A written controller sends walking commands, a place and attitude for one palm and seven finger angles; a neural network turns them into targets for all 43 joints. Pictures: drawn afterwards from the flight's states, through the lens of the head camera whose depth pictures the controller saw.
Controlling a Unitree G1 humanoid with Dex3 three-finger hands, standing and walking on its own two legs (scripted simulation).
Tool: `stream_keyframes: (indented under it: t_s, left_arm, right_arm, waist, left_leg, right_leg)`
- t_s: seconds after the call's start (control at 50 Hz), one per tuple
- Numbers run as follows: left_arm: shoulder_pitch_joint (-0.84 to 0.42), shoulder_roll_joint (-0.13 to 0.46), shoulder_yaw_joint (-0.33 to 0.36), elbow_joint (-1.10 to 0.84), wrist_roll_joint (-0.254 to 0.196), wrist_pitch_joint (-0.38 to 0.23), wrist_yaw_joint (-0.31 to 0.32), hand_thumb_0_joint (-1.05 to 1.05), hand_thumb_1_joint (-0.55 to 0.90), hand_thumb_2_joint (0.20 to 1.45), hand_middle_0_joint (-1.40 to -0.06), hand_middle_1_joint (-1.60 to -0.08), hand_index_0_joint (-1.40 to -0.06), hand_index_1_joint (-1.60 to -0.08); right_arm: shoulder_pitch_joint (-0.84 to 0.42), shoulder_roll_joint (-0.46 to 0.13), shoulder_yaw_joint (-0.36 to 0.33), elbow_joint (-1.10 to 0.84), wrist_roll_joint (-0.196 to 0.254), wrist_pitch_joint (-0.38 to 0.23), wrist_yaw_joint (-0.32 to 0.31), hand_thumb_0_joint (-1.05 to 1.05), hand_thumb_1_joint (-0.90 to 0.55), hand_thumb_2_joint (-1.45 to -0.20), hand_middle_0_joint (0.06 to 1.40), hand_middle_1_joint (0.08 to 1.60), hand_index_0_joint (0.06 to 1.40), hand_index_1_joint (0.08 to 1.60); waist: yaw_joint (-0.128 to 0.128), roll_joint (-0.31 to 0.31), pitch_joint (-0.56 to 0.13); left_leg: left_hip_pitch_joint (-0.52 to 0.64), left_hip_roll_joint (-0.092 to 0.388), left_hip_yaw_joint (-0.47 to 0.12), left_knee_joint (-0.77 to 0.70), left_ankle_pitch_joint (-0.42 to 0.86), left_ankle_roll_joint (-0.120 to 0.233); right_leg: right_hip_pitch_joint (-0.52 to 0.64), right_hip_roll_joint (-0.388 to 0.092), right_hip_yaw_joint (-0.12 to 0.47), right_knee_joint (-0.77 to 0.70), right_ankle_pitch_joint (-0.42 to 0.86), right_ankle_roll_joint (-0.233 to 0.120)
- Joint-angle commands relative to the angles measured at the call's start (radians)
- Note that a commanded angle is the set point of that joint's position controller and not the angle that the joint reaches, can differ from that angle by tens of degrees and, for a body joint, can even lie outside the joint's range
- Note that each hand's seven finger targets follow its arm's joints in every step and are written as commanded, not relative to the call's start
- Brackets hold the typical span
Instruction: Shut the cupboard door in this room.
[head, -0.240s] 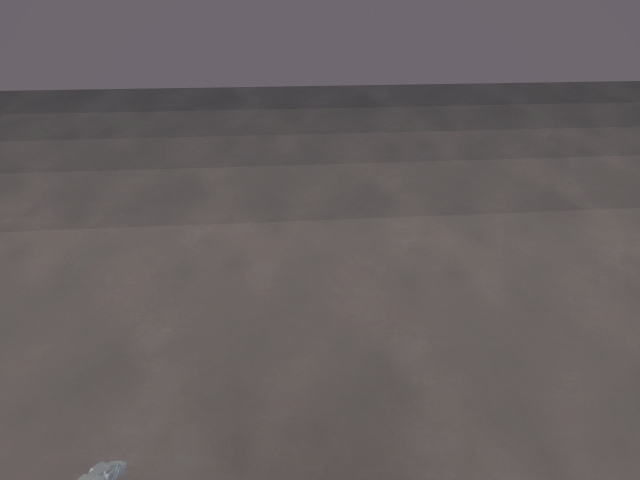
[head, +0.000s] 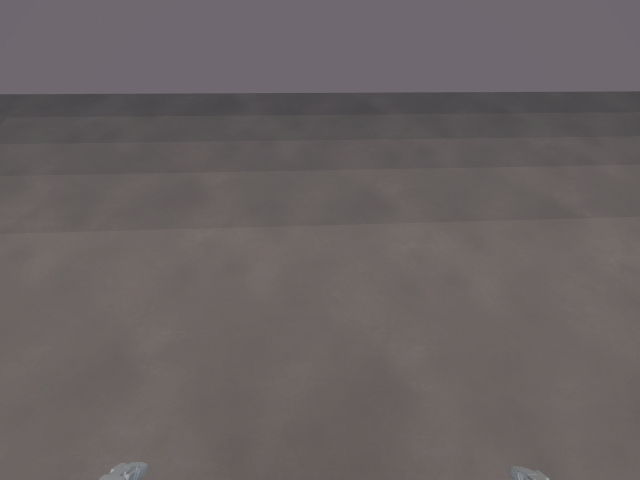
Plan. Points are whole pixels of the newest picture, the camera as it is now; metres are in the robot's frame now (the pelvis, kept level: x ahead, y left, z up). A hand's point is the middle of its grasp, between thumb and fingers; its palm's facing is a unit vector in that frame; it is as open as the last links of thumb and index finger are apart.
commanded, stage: stand and wait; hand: left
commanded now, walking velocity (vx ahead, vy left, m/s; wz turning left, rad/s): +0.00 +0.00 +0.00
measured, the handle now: out of the picture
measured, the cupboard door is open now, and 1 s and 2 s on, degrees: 77 77 77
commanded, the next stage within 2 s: turn or walk to find it in 0.66 s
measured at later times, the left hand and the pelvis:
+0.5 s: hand out of the picture +0.06 +0.24 -0.15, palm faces -0.03 -0.94 -0.35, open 7.4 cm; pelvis -0.01 -0.01 +0.00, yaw +0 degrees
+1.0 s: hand out of the picture +0.03 +0.21 -0.17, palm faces +0.06 -0.96 -0.27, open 7.4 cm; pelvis -0.03 -0.01 -0.01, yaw +5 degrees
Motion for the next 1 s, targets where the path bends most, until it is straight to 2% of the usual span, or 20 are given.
stream_keyframes:
  t_s: [0.0, 0.14, 0.26, 0.34, 0.46, 0.56, 0.68, 0.74, 0.78, 0.82, 0.88, 0.92, 0.94, 0.96, 0.98]
  left_arm:
    - [-0.037, 0.214, 0.056, -0.059, 0.0, -0.022, 0.012, 0.0, 0.9, 0.9, -0.2, -0.3, -0.2, -0.3]
    - [-0.028, 0.216, 0.057, -0.037, -0.001, -0.024, 0.012, 0.0, 0.9, 0.9, -0.2, -0.3, -0.2, -0.3]
    - [-0.029, 0.22, 0.055, -0.015, -0.002, -0.023, 0.01, 0.0, 0.9, 0.9, -0.2, -0.3, -0.2, -0.3]
    - [-0.025, 0.224, 0.054, -0.003, -0.002, -0.026, 0.01, 0.0, 0.9, 0.9, -0.2, -0.3, -0.2, -0.3]
    - [-0.028, 0.225, 0.052, 0.007, -0.002, -0.024, 0.009, 0.0, 0.9, 0.9, -0.2, -0.3, -0.2, -0.3]
    - [-0.027, 0.224, 0.052, 0.011, -0.002, -0.025, 0.008, 0.0, 0.9, 0.9, -0.2, -0.3, -0.2, -0.3]
    - [-0.032, 0.225, 0.055, 0.009, -0.001, -0.021, 0.008, 0.0, 0.9, 0.9, -0.2, -0.3, -0.2, -0.3]
    - [0.001, 0.176, 0.053, 0.002, -0.001, -0.007, 0.014, 0.0, 0.9, 0.9, -0.2, -0.3, -0.2, -0.3]
    - [0.031, 0.127, 0.046, -0.004, -0.001, 0.008, 0.02, 0.0, 0.9, 0.9, -0.2, -0.3, -0.2, -0.3]
    - [0.053, 0.12, 0.049, -0.021, 0.0, 0.017, 0.024, 0.0, 0.9, 0.9, -0.2, -0.3, -0.2, -0.3]
    - [0.065, 0.148, 0.065, -0.057, 0.004, 0.022, 0.029, 0.0, 0.9, 0.9, -0.2, -0.3, -0.2, -0.3]
    - [0.048, 0.149, 0.07, -0.087, 0.007, 0.022, 0.033, 0.0, 0.9, 0.9, -0.2, -0.3, -0.2, -0.3]
    - [0.039, 0.143, 0.071, -0.101, 0.009, 0.023, 0.035, 0.0, 0.9, 0.9, -0.2, -0.3, -0.2, -0.3]
    - [0.031, 0.133, 0.073, -0.113, 0.009, 0.025, 0.036, 0.0, 0.9, 0.9, -0.2, -0.3, -0.2, -0.3]
    - [0.028, 0.109, 0.071, -0.124, 0.007, 0.031, 0.034, 0.0, 0.9, 0.9, -0.2, -0.3, -0.2, -0.3]
  right_arm:
    - [-0.045, -0.216, -0.053, -0.05, -0.001, -0.026, -0.014, 0.0, -0.9, -0.9, 0.2, 0.3, 0.2, 0.3]
    - [-0.036, -0.218, -0.051, -0.025, 0.003, -0.025, -0.015, 0.0, -0.9, -0.9, 0.2, 0.3, 0.2, 0.3]
    - [-0.031, -0.221, -0.047, 0.0, 0.005, -0.022, -0.013, 0.0, -0.9, -0.9, 0.2, 0.3, 0.2, 0.3]
    - [-0.022, -0.224, -0.046, 0.014, 0.006, -0.022, -0.012, 0.0, -0.9, -0.9, 0.2, 0.3, 0.2, 0.3]
    - [-0.018, -0.227, -0.043, 0.028, 0.006, -0.022, -0.011, 0.0, -0.9, -0.9, 0.2, 0.3, 0.2, 0.3]
    - [-0.012, -0.229, -0.041, 0.034, 0.005, -0.024, -0.011, 0.0, -0.9, -0.9, 0.2, 0.3, 0.2, 0.3]
    - [-0.013, -0.23, -0.042, 0.031, 0.004, -0.022, -0.009, 0.0, -0.9, -0.9, 0.2, 0.3, 0.2, 0.3]
    - [0.013, -0.174, -0.034, 0.022, 0.003, -0.008, -0.005, 0.0, -0.9, -0.9, 0.2, 0.3, 0.2, 0.3]
    - [0.043, -0.117, -0.027, 0.013, 0.0, 0.007, -0.003, 0.0, -0.9, -0.9, 0.2, 0.3, 0.2, 0.3]
    - [0.06, -0.096, -0.026, -0.005, -0.001, 0.02, -0.002, 0.0, -0.9, -0.9, 0.2, 0.3, 0.2, 0.3]
    - [0.094, -0.082, -0.039, -0.034, -0.001, 0.035, -0.001, 0.0, -0.9, -0.9, 0.2, 0.3, 0.2, 0.3]
    - [0.13, -0.068, -0.05, -0.046, 0.001, 0.04, 0.001, 0.0, -0.9, -0.9, 0.2, 0.3, 0.2, 0.3]
    - [0.149, -0.066, -0.053, -0.051, 0.002, 0.04, 0.002, 0.0, -0.9, -0.9, 0.2, 0.3, 0.2, 0.3]
    - [0.17, -0.056, -0.056, -0.05, 0.001, 0.036, 0.004, 0.0, -0.9, -0.9, 0.2, 0.3, 0.2, 0.3]
    - [0.179, -0.074, -0.06, -0.055, -0.003, 0.034, 0.007, 0.0, -0.9, -0.9, 0.2, 0.3, 0.2, 0.3]
  waist:
    - [-0.004, 0.007, -0.069]
    - [-0.003, 0.008, -0.081]
    - [-0.003, 0.005, -0.044]
    - [-0.003, -0.004, -0.054]
    - [-0.001, 0.005, -0.028]
    - [-0.002, -0.002, -0.04]
    - [-0.001, 0.018, -0.013]
    - [0.004, 0.007, -0.023]
    - [0.004, 0.003, -0.021]
    - [0.007, -0.037, -0.008]
    - [0.002, -0.121, -0.03]
    - [-0.014, -0.151, -0.032]
    - [-0.024, -0.138, -0.037]
    - [-0.034, -0.102, -0.038]
    - [-0.037, 0.006, -0.027]
  left_leg:
    - [0.035, 0.13, -0.089, -0.07, 0.297, 0.022]
    - [0.046, 0.134, -0.093, -0.079, 0.294, 0.02]
    - [0.026, 0.134, -0.099, -0.107, 0.224, 0.017]
    - [0.033, 0.135, -0.101, -0.109, 0.222, 0.016]
    - [0.02, 0.137, -0.104, -0.132, 0.175, 0.014]
    - [0.028, 0.139, -0.107, -0.133, 0.188, 0.013]
    - [0.0, 0.136, -0.117, -0.135, 0.175, 0.014]
    - [-0.038, 0.13, -0.121, -0.09, 0.204, 0.011]
    - [-0.08, 0.124, -0.118, -0.058, 0.2, 0.003]
    - [-0.136, 0.1, -0.11, -0.005, 0.17, -0.005]
    - [-0.153, 0.058, -0.064, 0.139, 0.111, -0.017]
    - [-0.139, 0.05, -0.041, 0.206, 0.031, -0.022]
    - [-0.124, 0.057, -0.041, 0.19, 0.031, -0.02]
    - [-0.091, 0.078, -0.05, 0.129, 0.089, -0.016]
    - [-0.079, 0.115, -0.15, 0.058, 0.172, 0.011]
  right_leg:
    - [0.023, -0.088, 0.063, -0.053, 0.266, -0.053]
    - [0.044, -0.091, 0.067, -0.069, 0.273, -0.055]
    - [0.035, -0.092, 0.076, -0.098, 0.219, -0.055]
    - [0.041, -0.095, 0.082, -0.108, 0.219, -0.057]
    - [0.027, -0.094, 0.087, -0.127, 0.165, -0.055]
    - [0.029, -0.094, 0.089, -0.129, 0.173, -0.056]
    - [0.017, -0.093, 0.077, -0.122, 0.14, -0.051]
    - [0.021, -0.101, 0.058, -0.084, 0.15, -0.039]
    - [0.012, -0.112, 0.051, -0.06, 0.14, -0.031]
    - [0.001, -0.14, 0.072, -0.065, 0.113, -0.04]
    - [-0.037, -0.234, 0.12, -0.095, 0.1, -0.098]
    - [-0.081, -0.276, 0.12, -0.082, 0.13, -0.133]
    - [-0.095, -0.276, 0.102, -0.048, 0.157, -0.134]
    - [-0.125, -0.256, 0.049, 0.006, 0.144, -0.112]
    - [-0.175, -0.175, -0.023, 0.102, 0.066, -0.063]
